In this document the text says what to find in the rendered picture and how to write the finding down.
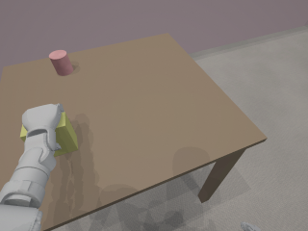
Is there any table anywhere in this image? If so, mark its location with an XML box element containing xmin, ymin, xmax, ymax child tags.
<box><xmin>0</xmin><ymin>33</ymin><xmax>267</xmax><ymax>231</ymax></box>

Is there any right robot hand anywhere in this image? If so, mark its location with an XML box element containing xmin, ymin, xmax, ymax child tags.
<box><xmin>241</xmin><ymin>221</ymin><xmax>261</xmax><ymax>231</ymax></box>

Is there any sponge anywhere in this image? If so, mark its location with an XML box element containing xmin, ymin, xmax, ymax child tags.
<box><xmin>20</xmin><ymin>112</ymin><xmax>78</xmax><ymax>157</ymax></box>

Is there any left robot upper arm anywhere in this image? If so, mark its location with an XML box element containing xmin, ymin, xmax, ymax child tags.
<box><xmin>0</xmin><ymin>204</ymin><xmax>43</xmax><ymax>231</ymax></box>

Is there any left robot hand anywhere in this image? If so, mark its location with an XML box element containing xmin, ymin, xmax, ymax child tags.
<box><xmin>21</xmin><ymin>103</ymin><xmax>64</xmax><ymax>151</ymax></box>

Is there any left robot forearm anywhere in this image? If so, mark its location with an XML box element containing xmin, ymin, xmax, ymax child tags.
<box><xmin>0</xmin><ymin>126</ymin><xmax>57</xmax><ymax>209</ymax></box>

